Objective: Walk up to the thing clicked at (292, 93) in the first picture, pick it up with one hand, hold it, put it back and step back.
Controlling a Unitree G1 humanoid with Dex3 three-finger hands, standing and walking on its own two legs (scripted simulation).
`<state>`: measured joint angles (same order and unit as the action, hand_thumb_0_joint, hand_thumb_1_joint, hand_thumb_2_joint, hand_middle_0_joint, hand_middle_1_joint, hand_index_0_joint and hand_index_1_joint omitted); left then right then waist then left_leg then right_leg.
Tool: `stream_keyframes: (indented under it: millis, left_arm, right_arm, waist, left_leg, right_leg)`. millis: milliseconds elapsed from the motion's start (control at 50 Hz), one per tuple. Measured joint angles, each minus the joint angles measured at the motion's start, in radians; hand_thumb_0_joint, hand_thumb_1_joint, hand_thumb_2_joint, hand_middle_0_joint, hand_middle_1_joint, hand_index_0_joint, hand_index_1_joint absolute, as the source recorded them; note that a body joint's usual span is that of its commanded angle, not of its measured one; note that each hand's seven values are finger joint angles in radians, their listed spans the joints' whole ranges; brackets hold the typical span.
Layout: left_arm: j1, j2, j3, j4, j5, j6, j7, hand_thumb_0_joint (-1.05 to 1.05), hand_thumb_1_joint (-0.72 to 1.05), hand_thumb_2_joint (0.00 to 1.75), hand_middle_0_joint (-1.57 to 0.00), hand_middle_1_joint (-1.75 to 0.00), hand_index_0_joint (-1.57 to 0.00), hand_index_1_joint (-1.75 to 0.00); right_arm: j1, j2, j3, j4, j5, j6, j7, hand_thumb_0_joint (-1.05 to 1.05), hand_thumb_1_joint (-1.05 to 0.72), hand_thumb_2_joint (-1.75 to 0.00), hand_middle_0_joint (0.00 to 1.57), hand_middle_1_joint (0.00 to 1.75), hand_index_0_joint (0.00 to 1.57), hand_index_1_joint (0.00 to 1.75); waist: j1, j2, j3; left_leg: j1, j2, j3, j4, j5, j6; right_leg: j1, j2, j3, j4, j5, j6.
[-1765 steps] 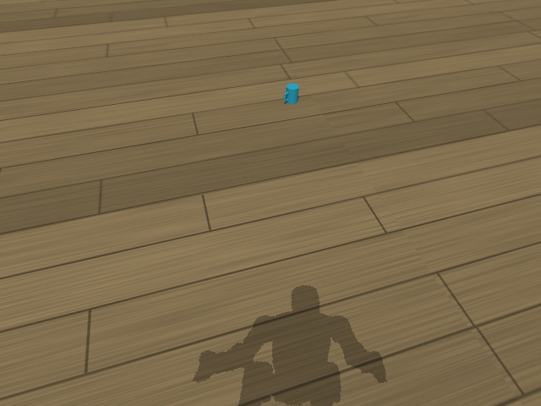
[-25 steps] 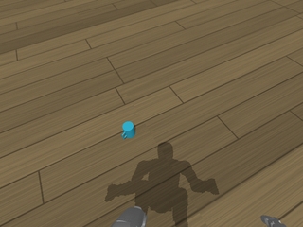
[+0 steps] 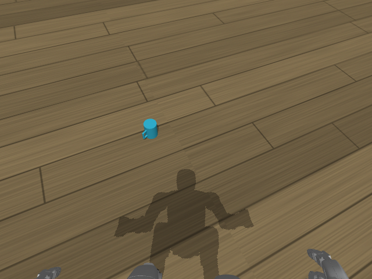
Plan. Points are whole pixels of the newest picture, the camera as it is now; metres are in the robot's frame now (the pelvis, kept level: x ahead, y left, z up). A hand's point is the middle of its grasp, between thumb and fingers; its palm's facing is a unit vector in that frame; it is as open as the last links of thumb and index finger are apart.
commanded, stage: step back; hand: left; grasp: from above
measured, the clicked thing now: (149, 130) +0.98 +0.26 -0.71
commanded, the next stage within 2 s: stand in 1.22 s
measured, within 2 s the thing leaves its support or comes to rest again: neither
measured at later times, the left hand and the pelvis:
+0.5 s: hand out of the picture -0.04 +0.29 -0.14, palm faces +0.07 -0.91 -0.42, open 7.4 cm; pelvis -0.08 +0.00 +0.01, yaw +4 degrees
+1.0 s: hand out of the picture +0.02 +0.27 -0.14, palm faces +0.11 -0.92 -0.38, open 7.4 cm; pelvis -0.04 +0.00 +0.00, yaw +5 degrees
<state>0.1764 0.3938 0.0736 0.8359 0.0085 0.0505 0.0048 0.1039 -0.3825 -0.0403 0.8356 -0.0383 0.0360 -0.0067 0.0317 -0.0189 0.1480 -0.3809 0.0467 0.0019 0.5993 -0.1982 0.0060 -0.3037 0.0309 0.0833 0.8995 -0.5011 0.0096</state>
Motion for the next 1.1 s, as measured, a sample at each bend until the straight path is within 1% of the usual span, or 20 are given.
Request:
stream_keyframes:
  millis: [40,80,100,140,180,240,360,400,420,480,520,620,680,720,760,840,920,980,1020,1100]
  left_arm:
    - [0.019,0.005,-0.001,0.027,0.003,-0.017,0.002,0.0,0.9,0.9,-0.21,-0.3,-0.2,-0.3]
    - [0.015,-0.029,-0.004,0.074,0.014,-0.029,0.006,0.0,0.9,0.9,-0.21,-0.3,-0.2,-0.3]
    - [0.028,-0.04,-0.009,0.084,0.021,-0.033,0.003,0.0,0.9,0.9,-0.21,-0.3,-0.2,-0.3]
    - [0.068,-0.04,-0.016,0.091,0.032,-0.035,-0.002,0.01,0.9,0.9,-0.21,-0.3,-0.2,-0.3]
    - [0.095,-0.039,-0.015,0.104,0.034,-0.035,0.001,0.01,0.9,0.9,-0.21,-0.3,-0.2,-0.3]
    - [0.098,-0.039,-0.011,0.114,0.031,-0.041,0.005,0.01,0.9,0.9,-0.21,-0.3,-0.2,-0.3]
    - [0.065,-0.012,0.002,0.081,0.038,-0.064,-0.002,0.01,0.9,0.9,-0.21,-0.3,-0.2,-0.3]
    - [0.048,0.01,0.006,0.079,0.032,-0.058,-0.003,0.01,0.9,0.9,-0.21,-0.3,-0.2,-0.3]
    - [0.05,0.018,0.007,0.08,0.028,-0.054,-0.001,0.01,0.9,0.9,-0.21,-0.3,-0.2,-0.3]
    - [0.058,0.012,-0.002,0.114,0.02,-0.042,-0.005,0.01,0.9,0.9,-0.21,-0.3,-0.2,-0.3]
    - [0.06,0.015,-0.005,0.123,0.015,-0.045,-0.014,0.01,0.9,0.9,-0.21,-0.3,-0.2,-0.3]
    - [0.047,0.018,-0.001,0.128,0.01,-0.067,-0.025,0.01,0.9,0.9,-0.21,-0.3,-0.2,-0.3]
    - [0.032,-0.005,0.002,0.136,0.017,-0.088,-0.016,0.01,0.9,0.9,-0.21,-0.3,-0.2,-0.3]
    - [0.027,-0.025,-0.001,0.135,0.027,-0.097,-0.012,0.01,0.9,0.9,-0.21,-0.3,-0.2,-0.3]
    - [0.025,-0.039,-0.007,0.132,0.031,-0.097,-0.013,0.0,0.9,0.9,-0.21,-0.3,-0.2,-0.3]
    - [0.021,-0.06,-0.019,0.132,0.026,-0.103,-0.013,0.0,0.9,0.9,-0.21,-0.3,-0.2,-0.3]
    - [0.007,-0.054,-0.024,0.138,0.021,-0.096,-0.013,0.0,0.9,0.9,-0.21,-0.3,-0.2,-0.3]
    - [-0.01,-0.037,-0.026,0.14,0.01,-0.078,-0.01,0.01,0.9,0.9,-0.21,-0.3,-0.2,-0.3]
    - [-0.021,-0.026,-0.025,0.146,0.0,-0.064,-0.005,0.01,0.9,0.9,-0.21,-0.3,-0.2,-0.3]
    - [-0.038,-0.015,-0.029,0.172,-0.006,-0.053,-0.005,0.01,0.9,0.9,-0.21,-0.3,-0.2,-0.3]
  right_arm:
    - [-0.031,-0.011,-0.002,-0.015,0.003,0.003,0.005,0.0,-0.9,-0.9,0.21,0.3,0.21,0.3]
    - [-0.057,-0.04,-0.012,-0.007,0.012,0.013,0.006,0.0,-0.9,-0.9,0.2,0.3,0.2,0.3]
    - [-0.051,-0.043,-0.016,0.001,0.015,0.019,0.004,0.0,-0.9,-0.9,0.2,0.3,0.2,0.3]
    - [-0.023,-0.028,-0.016,0.022,0.018,0.033,0.001,0.0,-0.9,-0.9,0.2,0.29,0.2,0.3]
    - [0.002,-0.022,-0.013,0.044,0.024,0.036,0.008,0.0,-0.91,-0.9,0.2,0.29,0.2,0.3]
    - [0.047,-0.03,-0.015,0.065,0.027,0.025,0.01,0.0,-0.91,-0.9,0.2,0.29,0.2,0.3]
    - [0.121,-0.029,-0.021,0.132,0.009,0.011,0.028,0.0,-0.91,-0.9,0.2,0.29,0.2,0.3]
    - [0.12,-0.001,-0.025,0.159,0.003,-0.004,0.03,0.0,-0.91,-0.9,0.2,0.29,0.2,0.3]
    - [0.119,0.015,-0.025,0.163,-0.002,-0.012,0.031,0.0,-0.91,-0.9,0.2,0.29,0.2,0.3]
    - [0.14,0.027,-0.022,0.152,-0.002,-0.037,0.04,0.0,-0.9,-0.9,0.2,0.29,0.2,0.3]
    - [0.148,0.033,-0.018,0.149,-0.002,-0.043,0.039,0.0,-0.9,-0.9,0.2,0.3,0.2,0.3]
    - [0.142,0.027,-0.015,0.141,0.003,-0.049,0.038,0.0,-0.9,-0.9,0.21,0.3,0.21,0.3]
    - [0.131,0.002,-0.017,0.14,0.015,-0.032,0.031,0.0,-0.9,-0.9,0.21,0.3,0.21,0.3]
    - [0.128,-0.004,-0.016,0.146,0.02,-0.02,0.018,0.0,-0.9,-0.9,0.2,0.3,0.2,0.3]
    - [0.127,-0.004,-0.014,0.153,0.021,-0.016,0.013,0.0,-0.9,-0.9,0.2,0.29,0.2,0.3]
    - [0.117,-0.017,-0.014,0.156,0.023,-0.031,0.015,0.0,-0.91,-0.9,0.2,0.29,0.2,0.3]
    - [0.105,-0.018,-0.012,0.164,0.02,-0.036,0.017,0.0,-0.91,-0.9,0.2,0.29,0.2,0.3]
    - [0.088,-0.007,-0.013,0.181,0.016,-0.041,0.011,0.0,-0.91,-0.9,0.2,0.29,0.2,0.3]
    - [0.072,0.012,-0.009,0.192,0.011,-0.043,0.007,0.0,-0.91,-0.9,0.2,0.29,0.2,0.3]
    - [0.039,0.035,0.012,0.209,0.015,-0.036,0.013,0.0,-0.91,-0.9,0.2,0.29,0.2,0.3]
  waist:
    - [0.008,0.007,0.003]
    - [-0.009,0.096,0.03]
    - [-0.015,0.116,0.022]
    - [0.016,0.087,-0.02]
    - [0.031,0.062,-0.045]
    - [0.012,0.068,-0.064]
    - [-0.004,0.079,-0.075]
    - [0.003,0.024,-0.053]
    - [0.011,-0.009,-0.047]
    - [-0.018,0.003,-0.078]
    - [-0.028,0.006,-0.09]
    - [-0.043,0.001,-0.091]
    - [-0.04,0.045,-0.079]
    - [-0.035,0.065,-0.085]
    - [-0.016,0.056,-0.091]
    - [-0.005,0.065,-0.082]
    - [-0.003,0.06,-0.068]
    - [-0.008,0.038,-0.054]
    - [-0.001,0.008,-0.047]
    - [-0.007,0.014,-0.058]
  left_leg:
    - [-0.041,0.014,0.015,0.045,-0.001,-0.013]
    - [-0.067,0.055,-0.04,0.101,-0.017,0.003]
    - [-0.081,0.039,-0.079,0.129,-0.089,0.011]
    - [-0.103,-0.037,-0.117,0.238,-0.235,0.001]
    - [-0.108,-0.094,-0.139,0.359,-0.261,-0.005]
    - [-0.087,-0.118,-0.155,0.43,-0.23,-0.015]
    - [0.087,-0.052,-0.081,0.122,-0.29,-0.021]
    - [0.145,-0.082,-0.048,0.0,-0.146,-0.016]
    - [0.165,-0.1,-0.025,-0.024,-0.12,-0.013]
    - [0.17,-0.082,-0.037,-0.031,-0.122,0.011]
    - [0.186,-0.066,-0.044,-0.055,-0.115,0.014]
    - [0.199,-0.046,-0.044,-0.056,-0.121,-0.016]
    - [0.173,-0.009,-0.061,0.045,-0.186,-0.021]
    - [0.124,-0.031,-0.109,0.164,-0.275,-0.003]
    - [0.077,-0.065,-0.102,0.266,-0.324,0.003]
    - [0.022,-0.061,-0.094,0.284,-0.285,0.0]
    - [0.041,-0.027,-0.061,0.129,-0.236,-0.008]
    - [0.088,-0.031,-0.03,-0.009,-0.052,-0.019]
    - [0.096,-0.045,-0.007,-0.009,-0.052,-0.026]
    - [0.089,-0.021,-0.011,0.013,-0.088,-0.024]
  right_leg:
    - [0.088,-0.027,-0.026,-0.216,0.062,-0.002]
    - [0.125,0.024,-0.071,-0.277,0.098,-0.01]
    - [0.121,0.032,-0.083,-0.273,0.107,-0.014]
    - [0.087,0.006,-0.053,-0.248,0.112,-0.024]
    - [0.075,-0.023,-0.028,-0.259,0.132,-0.026]
    - [0.062,-0.045,-0.048,-0.282,0.159,-0.019]
    - [0.018,-0.066,-0.114,-0.247,0.152,-0.014]
    - [0.008,-0.108,-0.096,-0.207,0.137,-0.005]
    - [0.0,-0.122,-0.069,-0.183,0.135,-0.019]
    - [-0.043,-0.078,-0.065,-0.069,0.008,-0.034]
    - [-0.058,-0.061,-0.071,-0.045,-0.004,-0.039]
    - [-0.035,-0.058,-0.101,-0.196,0.092,-0.033]
    - [0.018,-0.02,-0.133,-0.309,0.257,-0.037]
    - [0.02,-0.012,-0.15,-0.296,0.24,-0.042]
    - [0.026,-0.026,-0.143,-0.297,0.226,-0.051]
    - [0.053,-0.043,-0.147,-0.337,0.234,-0.042]
    - [0.051,-0.062,-0.151,-0.315,0.211,-0.027]
    - [0.032,-0.087,-0.147,-0.251,0.169,-0.008]
    - [0.025,-0.104,-0.124,-0.23,0.156,0.0]
    - [0.049,-0.069,-0.115,-0.284,0.182,-0.004]
